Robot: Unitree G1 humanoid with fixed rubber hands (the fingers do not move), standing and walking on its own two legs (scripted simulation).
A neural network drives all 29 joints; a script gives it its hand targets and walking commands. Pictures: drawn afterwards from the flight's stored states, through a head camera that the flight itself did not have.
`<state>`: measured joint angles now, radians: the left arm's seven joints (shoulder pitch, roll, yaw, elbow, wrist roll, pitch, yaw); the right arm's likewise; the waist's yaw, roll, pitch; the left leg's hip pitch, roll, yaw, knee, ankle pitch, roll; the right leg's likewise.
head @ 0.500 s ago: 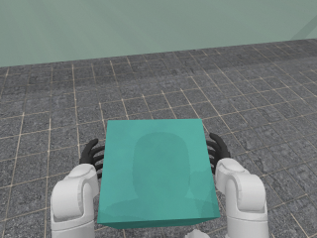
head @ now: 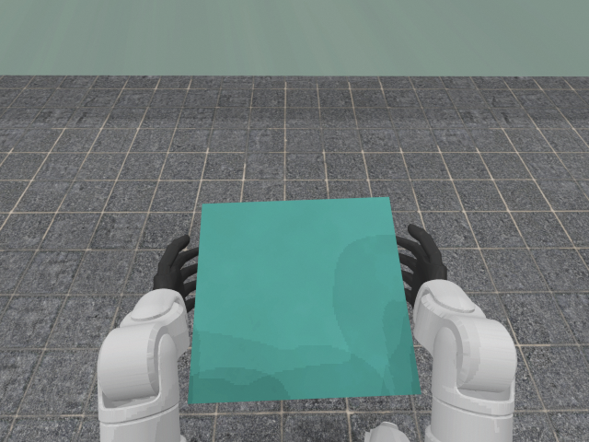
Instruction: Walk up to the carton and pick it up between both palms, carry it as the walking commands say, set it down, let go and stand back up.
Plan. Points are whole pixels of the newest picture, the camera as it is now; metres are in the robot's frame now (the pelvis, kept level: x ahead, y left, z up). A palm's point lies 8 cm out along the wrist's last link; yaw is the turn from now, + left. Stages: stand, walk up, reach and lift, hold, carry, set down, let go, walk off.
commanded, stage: carry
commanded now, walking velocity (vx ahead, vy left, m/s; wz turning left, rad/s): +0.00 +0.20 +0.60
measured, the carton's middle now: (299, 310) +0.29 -0.02 +0.02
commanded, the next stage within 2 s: none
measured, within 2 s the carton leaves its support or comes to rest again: neither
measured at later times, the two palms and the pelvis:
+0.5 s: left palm out of the picture +0.08 +0.35 +0.08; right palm (231, 421) +0.16 +0.06 +0.07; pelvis -0.15 +0.13 +0.01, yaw +18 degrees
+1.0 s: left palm out of the picture -0.15 +0.47 +0.09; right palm out of the picture -0.01 +0.21 +0.08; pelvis -0.31 +0.21 +0.02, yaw +29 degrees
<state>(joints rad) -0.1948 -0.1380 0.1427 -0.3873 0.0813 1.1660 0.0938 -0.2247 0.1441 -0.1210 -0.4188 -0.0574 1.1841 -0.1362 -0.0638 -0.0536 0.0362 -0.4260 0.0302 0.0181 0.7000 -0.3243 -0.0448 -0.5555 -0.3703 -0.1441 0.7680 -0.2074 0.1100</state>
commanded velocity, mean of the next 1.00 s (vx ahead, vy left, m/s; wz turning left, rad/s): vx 0.00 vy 0.13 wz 0.40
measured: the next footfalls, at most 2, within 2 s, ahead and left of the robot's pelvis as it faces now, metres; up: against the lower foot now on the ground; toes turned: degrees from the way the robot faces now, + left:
right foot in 0.28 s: +0.01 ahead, -0.01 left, +0.00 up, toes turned +0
left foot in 0.54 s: -0.12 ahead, +0.33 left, +0.00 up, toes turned +21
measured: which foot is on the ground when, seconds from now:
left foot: down 0.00-0.28, up 0.30-0.52, down 0.54-0.86, up 0.88-1.00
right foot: down 0.00-0.00, up 0.02-0.26, down 0.28-0.54, up 0.56-0.80, down 0.82-1.00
